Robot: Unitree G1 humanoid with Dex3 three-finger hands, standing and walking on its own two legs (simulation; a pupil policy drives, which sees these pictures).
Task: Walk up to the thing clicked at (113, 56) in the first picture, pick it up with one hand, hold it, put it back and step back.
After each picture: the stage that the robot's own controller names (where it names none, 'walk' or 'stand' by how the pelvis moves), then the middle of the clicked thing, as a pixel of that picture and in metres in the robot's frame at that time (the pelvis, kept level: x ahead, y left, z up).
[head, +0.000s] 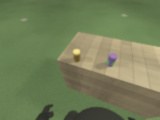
stand; (111, 60) +0.54 -0.17 -0.04
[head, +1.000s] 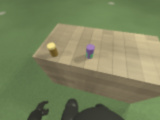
sink last; (89, 51) +0.54 +0.04 +0.00
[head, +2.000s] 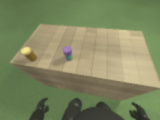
rise first; (68, 53) +0.47 +0.21 +0.00
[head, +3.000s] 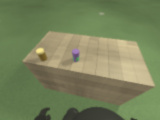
stand; (75, 55) +0.55 +0.16 -0.03
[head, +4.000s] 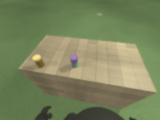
stand; (74, 61) +0.49 +0.16 -0.04
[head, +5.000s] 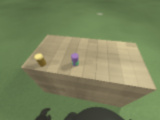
stand; (75, 60) +0.51 +0.16 -0.04
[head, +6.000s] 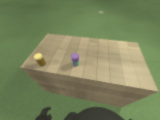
stand; (75, 60) +0.50 +0.15 -0.04
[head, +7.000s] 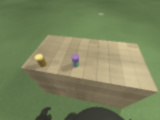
stand; (75, 60) +0.50 +0.15 -0.04
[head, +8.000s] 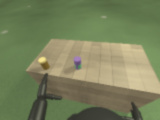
rise first; (77, 63) +0.49 +0.15 -0.04
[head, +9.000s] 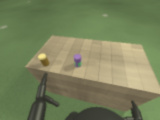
go down; (77, 60) +0.50 +0.15 -0.04
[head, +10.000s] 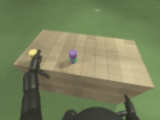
go down; (73, 57) +0.51 +0.14 -0.02
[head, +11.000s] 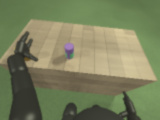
go down; (69, 51) +0.50 +0.14 +0.02
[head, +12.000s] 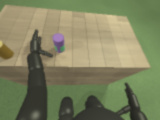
close in; (59, 43) +0.51 +0.16 +0.05
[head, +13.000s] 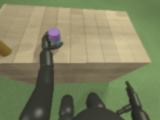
close; (55, 39) +0.54 +0.16 +0.07
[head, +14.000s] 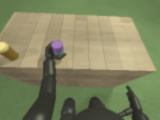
lift; (58, 50) +0.47 +0.17 +0.05
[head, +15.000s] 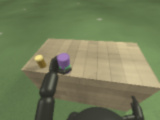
lift; (64, 64) +0.31 +0.17 +0.17
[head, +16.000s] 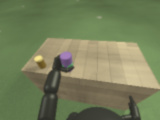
hold; (67, 62) +0.33 +0.16 +0.16
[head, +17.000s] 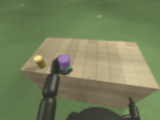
hold; (65, 65) +0.32 +0.17 +0.14
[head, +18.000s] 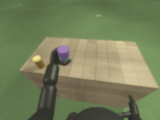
crouch; (64, 56) +0.37 +0.17 +0.17
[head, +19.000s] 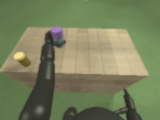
lower; (58, 37) +0.51 +0.18 +0.16
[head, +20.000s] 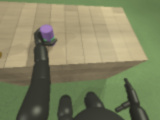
lower; (48, 36) +0.55 +0.18 +0.07
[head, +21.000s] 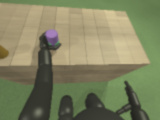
lower; (53, 40) +0.53 +0.17 +0.06
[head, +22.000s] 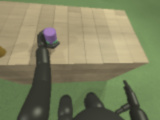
lower; (51, 38) +0.54 +0.18 +0.07
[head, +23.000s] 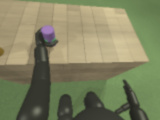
lower; (49, 37) +0.54 +0.18 +0.07
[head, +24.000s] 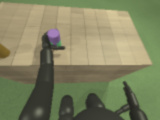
open; (55, 39) +0.53 +0.17 +0.06
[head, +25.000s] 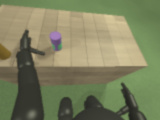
sink last; (56, 42) +0.53 +0.17 +0.05
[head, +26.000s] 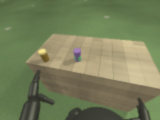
sink last; (77, 55) +0.54 +0.16 +0.02
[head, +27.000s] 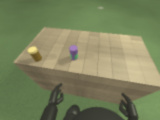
stand; (73, 53) +0.51 +0.16 +0.03
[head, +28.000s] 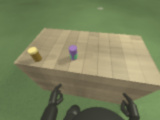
stand; (73, 53) +0.52 +0.17 +0.03
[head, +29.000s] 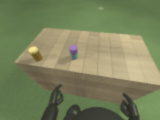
stand; (73, 52) +0.52 +0.16 +0.03
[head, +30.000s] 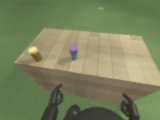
stand; (73, 53) +0.52 +0.16 +0.03
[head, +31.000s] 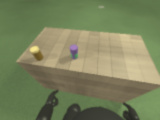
stand; (74, 52) +0.53 +0.16 +0.02
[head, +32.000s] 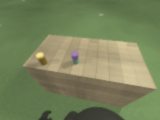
stand; (75, 58) +0.53 +0.16 -0.04
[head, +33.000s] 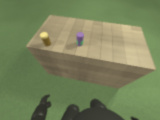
walk; (79, 39) +0.67 +0.12 -0.02
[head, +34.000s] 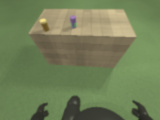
walk; (73, 22) +0.92 +0.26 -0.01
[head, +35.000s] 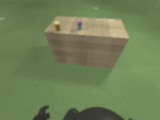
stand; (79, 25) +1.14 +0.22 -0.03
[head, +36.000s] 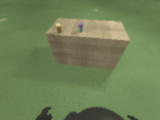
stand; (80, 27) +1.14 +0.19 -0.04
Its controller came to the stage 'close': yes
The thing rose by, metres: 0.21
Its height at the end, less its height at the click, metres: +0.00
